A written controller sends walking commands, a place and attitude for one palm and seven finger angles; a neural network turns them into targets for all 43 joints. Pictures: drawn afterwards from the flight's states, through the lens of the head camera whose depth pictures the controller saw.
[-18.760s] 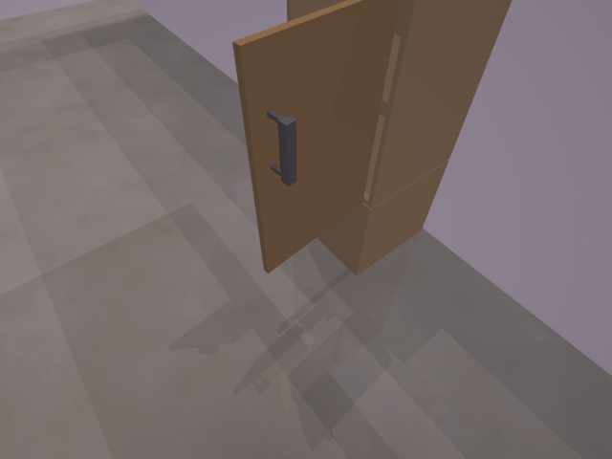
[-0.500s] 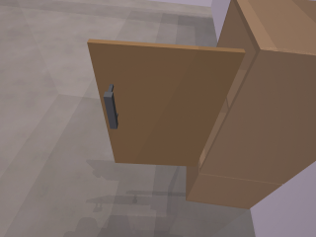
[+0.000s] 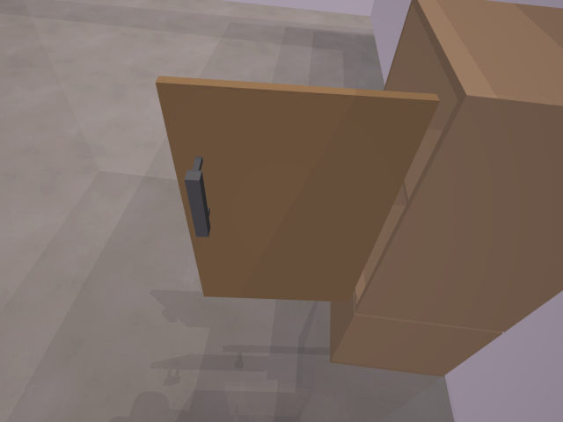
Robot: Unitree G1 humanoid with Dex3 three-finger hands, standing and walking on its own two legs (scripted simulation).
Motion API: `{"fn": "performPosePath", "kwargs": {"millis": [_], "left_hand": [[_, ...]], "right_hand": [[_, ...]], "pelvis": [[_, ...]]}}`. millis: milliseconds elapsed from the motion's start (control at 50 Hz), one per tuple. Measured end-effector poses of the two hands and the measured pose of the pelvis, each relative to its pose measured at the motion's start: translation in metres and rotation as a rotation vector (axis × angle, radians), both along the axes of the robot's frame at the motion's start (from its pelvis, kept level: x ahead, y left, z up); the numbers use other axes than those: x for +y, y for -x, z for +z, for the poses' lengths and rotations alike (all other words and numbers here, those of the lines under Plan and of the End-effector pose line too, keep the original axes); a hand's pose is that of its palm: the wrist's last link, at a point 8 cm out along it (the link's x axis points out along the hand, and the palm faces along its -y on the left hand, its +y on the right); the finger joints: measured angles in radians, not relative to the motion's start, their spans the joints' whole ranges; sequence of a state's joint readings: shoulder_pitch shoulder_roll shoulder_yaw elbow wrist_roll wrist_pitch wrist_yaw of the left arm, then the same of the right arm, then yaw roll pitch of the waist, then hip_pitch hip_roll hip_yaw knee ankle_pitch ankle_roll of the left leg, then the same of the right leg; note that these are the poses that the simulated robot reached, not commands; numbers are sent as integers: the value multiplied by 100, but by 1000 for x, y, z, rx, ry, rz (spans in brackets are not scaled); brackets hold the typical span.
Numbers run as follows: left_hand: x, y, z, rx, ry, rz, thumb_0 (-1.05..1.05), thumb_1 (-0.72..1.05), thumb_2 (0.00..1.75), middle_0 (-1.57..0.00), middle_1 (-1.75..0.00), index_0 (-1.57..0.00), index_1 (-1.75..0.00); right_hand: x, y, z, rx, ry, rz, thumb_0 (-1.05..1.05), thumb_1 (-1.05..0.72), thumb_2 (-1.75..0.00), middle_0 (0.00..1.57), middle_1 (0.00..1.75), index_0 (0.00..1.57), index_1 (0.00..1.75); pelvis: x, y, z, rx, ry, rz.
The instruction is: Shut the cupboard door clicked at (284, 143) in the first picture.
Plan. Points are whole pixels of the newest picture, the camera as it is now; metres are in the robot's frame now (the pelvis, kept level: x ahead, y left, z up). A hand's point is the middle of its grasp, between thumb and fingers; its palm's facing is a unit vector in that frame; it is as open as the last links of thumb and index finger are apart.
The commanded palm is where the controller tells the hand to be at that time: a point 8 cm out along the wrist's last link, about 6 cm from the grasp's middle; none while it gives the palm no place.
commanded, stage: raise the hand and make a fist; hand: left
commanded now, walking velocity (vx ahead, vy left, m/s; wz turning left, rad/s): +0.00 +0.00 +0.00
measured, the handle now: (200, 197) +0.44 +0.17 +0.05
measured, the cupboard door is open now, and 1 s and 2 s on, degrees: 95 95 95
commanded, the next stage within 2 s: bring the fist close to the handle in 1.90 s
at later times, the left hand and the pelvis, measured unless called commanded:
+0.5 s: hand (162, 421) +0.14 +0.16 -0.04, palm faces +0.17 -0.99 -0.03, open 5.7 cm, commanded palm +0.13 +0.21 -0.03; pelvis -0.01 -0.04 -0.09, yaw +5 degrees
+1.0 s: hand (166, 364) +0.19 +0.16 +0.00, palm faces +0.04 -1.00 -0.03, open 3.5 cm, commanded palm +0.16 +0.22 +0.02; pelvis +0.01 -0.03 -0.07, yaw +4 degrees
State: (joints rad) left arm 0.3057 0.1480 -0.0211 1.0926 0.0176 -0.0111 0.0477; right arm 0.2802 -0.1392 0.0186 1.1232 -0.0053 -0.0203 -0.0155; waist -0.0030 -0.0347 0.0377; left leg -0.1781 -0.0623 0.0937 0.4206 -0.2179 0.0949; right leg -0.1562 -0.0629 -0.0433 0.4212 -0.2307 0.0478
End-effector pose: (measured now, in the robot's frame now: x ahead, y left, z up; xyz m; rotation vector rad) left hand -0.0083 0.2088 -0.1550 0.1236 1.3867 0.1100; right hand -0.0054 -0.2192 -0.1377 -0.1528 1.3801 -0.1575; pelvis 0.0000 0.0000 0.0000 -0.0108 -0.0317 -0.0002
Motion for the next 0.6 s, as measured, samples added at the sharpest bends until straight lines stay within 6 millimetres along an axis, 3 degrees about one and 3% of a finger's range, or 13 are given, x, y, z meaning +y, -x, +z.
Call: {"fn": "performPosePath", "kwargs": {"millis": [40,100,160,220,260,300,360,400,480,540,600], "left_hand": [[16,-27,18,-140,-44,78,2,93,90,-20,-30,-20,-30],[28,-91,82,-590,-112,71,3,94,90,-21,-31,-21,-31],[19,-147,136,-996,-98,43,3,94,90,-23,-33,-23,-33],[4,-174,156,-1302,14,14,2,93,90,-26,-37,-26,-37],[-6,-176,151,-1440,93,-38,1,92,90,-29,-40,-29,-40],[-12,-169,134,-1469,134,-84,1,92,90,-32,-44,-32,-44],[-12,-147,101,-1358,146,-74,1,91,90,-37,-49,-38,-49],[-8,-130,91,-1280,110,-35,1,90,90,-41,-53,-41,-53],[3,-113,108,-1300,-1,19,2,90,90,-48,-61,-49,-61],[3,-122,130,-1403,-25,-14,2,90,90,-54,-67,-54,-67],[-2,-143,138,-1421,24,-77,2,90,90,-59,-73,-59,-73]], "right_hand": [[-6,-7,6,-102,36,7,2,-93,-89,20,30,21,30],[-18,-31,19,-338,56,45,2,-93,-89,20,30,21,30],[-32,-64,22,-531,50,114,2,-93,-89,20,30,21,30],[-45,-102,22,-674,63,168,2,-92,-90,20,30,21,30],[-52,-127,24,-751,82,191,2,-92,-90,20,30,21,30],[-57,-151,26,-817,97,211,2,-91,-90,20,30,21,30],[-56,-185,31,-895,103,247,2,-91,-90,20,30,20,29],[-50,-205,33,-931,94,278,2,-91,-90,20,30,20,29],[-29,-230,30,-959,47,342,2,-91,-90,20,30,20,29],[-14,-238,19,-939,-2,375,1,-91,-90,20,30,20,29],[-5,-235,5,-888,-46,359,1,-91,-90,20,30,21,30]], "pelvis": [[-2,3,-3,1,1,17],[-5,5,-6,16,-6,38],[-7,13,-18,51,-18,72],[-11,21,-37,114,-15,67],[-16,25,-53,153,-14,54],[-21,27,-69,181,-13,46],[-28,26,-86,207,-7,50],[-31,23,-91,218,2,59],[-37,16,-93,231,30,83],[-40,12,-94,246,46,95],[-42,9,-93,255,51,96]]}}
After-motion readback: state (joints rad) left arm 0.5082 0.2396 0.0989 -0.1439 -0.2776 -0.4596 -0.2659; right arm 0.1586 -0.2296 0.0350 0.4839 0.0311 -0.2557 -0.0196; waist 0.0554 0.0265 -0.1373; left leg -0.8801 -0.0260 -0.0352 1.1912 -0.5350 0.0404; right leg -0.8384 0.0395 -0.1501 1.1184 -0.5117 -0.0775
